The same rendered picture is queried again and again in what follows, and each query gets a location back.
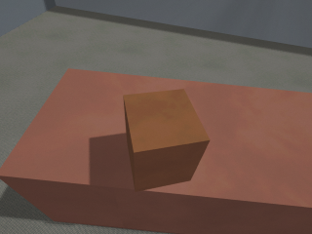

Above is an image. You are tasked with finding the pedestal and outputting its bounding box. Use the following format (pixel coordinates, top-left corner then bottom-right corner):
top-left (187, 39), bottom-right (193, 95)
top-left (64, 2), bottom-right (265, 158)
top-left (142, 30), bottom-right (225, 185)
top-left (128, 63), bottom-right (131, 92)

top-left (0, 68), bottom-right (312, 234)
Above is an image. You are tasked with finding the carton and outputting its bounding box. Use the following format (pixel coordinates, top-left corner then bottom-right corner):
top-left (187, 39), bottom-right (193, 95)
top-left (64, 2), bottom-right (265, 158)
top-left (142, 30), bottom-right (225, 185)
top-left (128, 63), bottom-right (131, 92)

top-left (123, 89), bottom-right (210, 192)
